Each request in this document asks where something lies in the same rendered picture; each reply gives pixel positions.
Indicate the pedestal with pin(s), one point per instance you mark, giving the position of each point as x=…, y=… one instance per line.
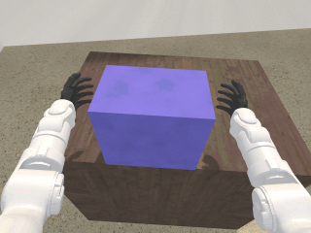
x=218, y=193

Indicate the carton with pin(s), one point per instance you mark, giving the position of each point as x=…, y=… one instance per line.
x=152, y=117

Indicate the left robot hand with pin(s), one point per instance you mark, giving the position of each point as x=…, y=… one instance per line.
x=71, y=89

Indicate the right robot upper arm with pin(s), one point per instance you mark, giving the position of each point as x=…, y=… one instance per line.
x=282, y=208

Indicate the robot right forearm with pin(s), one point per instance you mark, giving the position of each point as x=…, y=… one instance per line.
x=264, y=163

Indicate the right robot hand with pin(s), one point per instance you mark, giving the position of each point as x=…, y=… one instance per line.
x=238, y=97

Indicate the left robot upper arm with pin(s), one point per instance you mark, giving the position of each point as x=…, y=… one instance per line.
x=32, y=197

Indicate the robot left forearm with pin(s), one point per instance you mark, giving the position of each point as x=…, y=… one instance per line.
x=49, y=142

